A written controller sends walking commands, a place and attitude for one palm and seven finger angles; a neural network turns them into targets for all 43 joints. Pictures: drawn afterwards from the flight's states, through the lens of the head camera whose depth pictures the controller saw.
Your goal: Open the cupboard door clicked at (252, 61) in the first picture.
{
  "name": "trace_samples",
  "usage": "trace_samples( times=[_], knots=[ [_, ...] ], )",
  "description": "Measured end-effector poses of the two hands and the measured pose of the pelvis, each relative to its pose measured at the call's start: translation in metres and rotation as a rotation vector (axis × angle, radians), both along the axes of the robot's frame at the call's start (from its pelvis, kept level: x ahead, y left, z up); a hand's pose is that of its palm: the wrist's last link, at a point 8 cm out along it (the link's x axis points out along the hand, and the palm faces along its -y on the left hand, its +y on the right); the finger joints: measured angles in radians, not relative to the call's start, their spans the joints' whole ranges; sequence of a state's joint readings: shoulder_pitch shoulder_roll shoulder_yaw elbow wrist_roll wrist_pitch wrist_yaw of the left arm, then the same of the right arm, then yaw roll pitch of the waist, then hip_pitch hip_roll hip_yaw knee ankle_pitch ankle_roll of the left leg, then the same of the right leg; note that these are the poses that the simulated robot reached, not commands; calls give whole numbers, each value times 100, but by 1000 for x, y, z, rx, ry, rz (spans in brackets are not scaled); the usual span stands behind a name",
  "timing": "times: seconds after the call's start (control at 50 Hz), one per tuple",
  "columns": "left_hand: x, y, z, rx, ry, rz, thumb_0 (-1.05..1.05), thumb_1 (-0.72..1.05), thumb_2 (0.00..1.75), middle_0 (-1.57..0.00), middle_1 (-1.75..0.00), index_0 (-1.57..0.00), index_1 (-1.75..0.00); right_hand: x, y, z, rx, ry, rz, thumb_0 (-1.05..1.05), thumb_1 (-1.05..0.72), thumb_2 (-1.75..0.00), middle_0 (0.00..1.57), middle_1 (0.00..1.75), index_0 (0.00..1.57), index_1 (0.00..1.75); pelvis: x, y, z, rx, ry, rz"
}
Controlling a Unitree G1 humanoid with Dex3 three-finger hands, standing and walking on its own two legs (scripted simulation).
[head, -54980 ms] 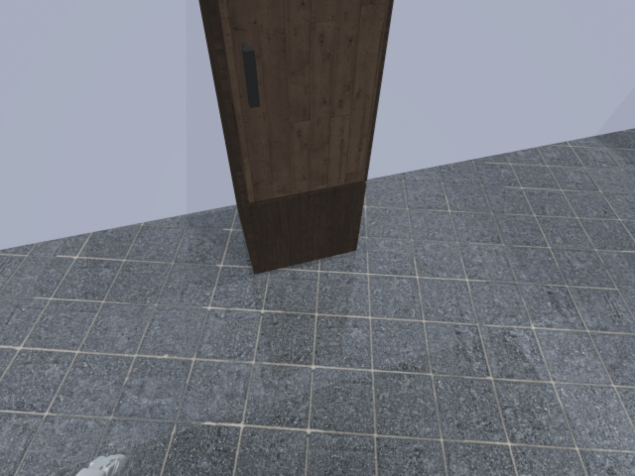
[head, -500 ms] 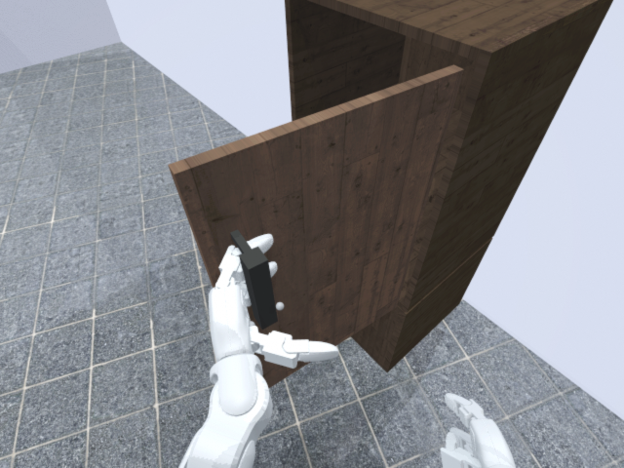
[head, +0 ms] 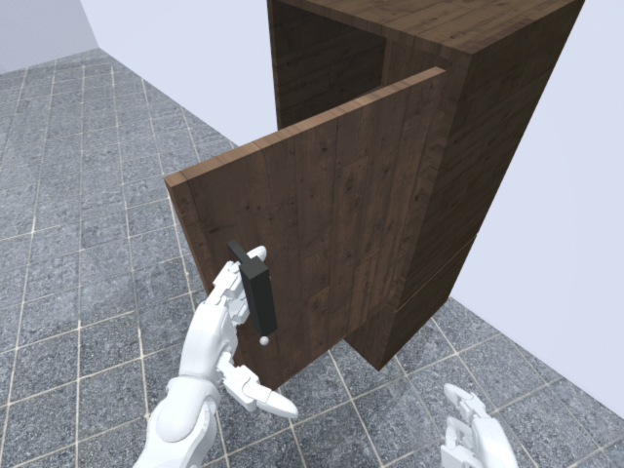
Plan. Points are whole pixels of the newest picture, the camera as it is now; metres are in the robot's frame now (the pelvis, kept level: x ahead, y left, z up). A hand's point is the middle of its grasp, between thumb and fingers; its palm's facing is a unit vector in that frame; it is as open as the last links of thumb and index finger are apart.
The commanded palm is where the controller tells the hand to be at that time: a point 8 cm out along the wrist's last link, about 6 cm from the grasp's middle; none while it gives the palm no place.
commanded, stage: slide the hand sideways off the handle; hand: left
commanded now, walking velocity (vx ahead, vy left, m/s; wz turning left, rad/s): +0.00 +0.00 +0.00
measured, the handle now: (250, 289) +0.31 +0.10 +0.08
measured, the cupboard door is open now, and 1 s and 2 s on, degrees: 85 85 85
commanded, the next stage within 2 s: draw the hand back to the body in 0.70 s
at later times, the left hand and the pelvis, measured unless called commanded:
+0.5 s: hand (227, 372) +0.21 +0.11 +0.08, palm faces -0.07 -1.00 -0.06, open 16.2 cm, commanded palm +0.18 +0.18 +0.08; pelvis +0.02 -0.03 -0.01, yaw +1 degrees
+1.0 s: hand (169, 386) +0.19 +0.16 +0.09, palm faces -0.07 -1.00 -0.07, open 16.3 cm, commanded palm +0.16 +0.22 +0.10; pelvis +0.01 -0.01 -0.01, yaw +1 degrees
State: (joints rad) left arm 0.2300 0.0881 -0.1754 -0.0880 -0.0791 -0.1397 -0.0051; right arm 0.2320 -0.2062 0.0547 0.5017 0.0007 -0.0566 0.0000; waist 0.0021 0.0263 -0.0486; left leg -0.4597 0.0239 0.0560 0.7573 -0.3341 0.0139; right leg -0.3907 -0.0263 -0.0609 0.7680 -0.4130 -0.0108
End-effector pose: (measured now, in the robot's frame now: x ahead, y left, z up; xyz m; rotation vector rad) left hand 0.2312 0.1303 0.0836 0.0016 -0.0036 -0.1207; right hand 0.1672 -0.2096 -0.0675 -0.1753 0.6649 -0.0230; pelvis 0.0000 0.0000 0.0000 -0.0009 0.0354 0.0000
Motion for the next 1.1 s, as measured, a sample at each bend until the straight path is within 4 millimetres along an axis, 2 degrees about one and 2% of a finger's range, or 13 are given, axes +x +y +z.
trace_samples(
  times=[0.28, 0.54, 0.64, 0.72, 0.78, 0.88, 0.98, 1.1],
  knots=[
    [-29, 24, -1, 39, 27, 55, -1, -50, 30, -19, -32, -19, -32, 23, -18, -5, -9, -25, 5, 2, -91, -90, 20, 29, 20, 30, 15, -13, -4, 0, 30, 13],
    [-41, 38, -1, 67, 37, 44, -1, -50, 30, -19, -32, -18, -31, 31, -38, -12, -21, -37, -19, 2, -91, -90, 20, 29, 20, 30, 23, -28, -9, 6, 55, 24],
    [-49, 51, -1, 72, 50, 54, -1, -50, 30, -19, -32, -20, -32, 31, -45, -11, -31, -38, -40, 2, -91, -90, 20, 29, 20, 30, 24, -29, -10, 5, 54, 25],
    [-58, 69, -3, 69, 56, 102, -1, -50, 30, -18, -31, -19, -32, 31, -47, -11, -43, -42, -49, 2, -91, -90, 20, 29, 20, 30, 22, -28, -11, 1, 53, 29],
    [-63, 77, -3, 58, 46, 112, -1, -50, 30, -17, -31, -17, -31, 30, -46, -10, -54, -54, -43, 2, -91, -90, 20, 29, 20, 30, 19, -25, -11, -6, 53, 34],
    [-63, 76, -2, 39, 21, 56, -1, -50, 30, -15, -30, -16, -30, 27, -37, -7, -60, -80, -34, 2, -91, -90, 20, 29, 20, 30, 13, -16, -12, -16, 50, 35],
    [-61, 84, 10, 63, -10, 41, -1, -50, 30, -15, -30, -15, -30, 24, -22, -1, -39, -106, -42, 2, -91, -90, 20, 29, 20, 30, 8, -8, -10, -20, 34, 27],
    [-68, 99, 23, 58, -17, 85, -1, -50, 30, -15, -30, -15, -30, 22, -1, 7, -9, -139, -27, 2, -90, -90, 20, 29, 20, 30, 5, 2, -5, -25, 7, 25]
  ],
)
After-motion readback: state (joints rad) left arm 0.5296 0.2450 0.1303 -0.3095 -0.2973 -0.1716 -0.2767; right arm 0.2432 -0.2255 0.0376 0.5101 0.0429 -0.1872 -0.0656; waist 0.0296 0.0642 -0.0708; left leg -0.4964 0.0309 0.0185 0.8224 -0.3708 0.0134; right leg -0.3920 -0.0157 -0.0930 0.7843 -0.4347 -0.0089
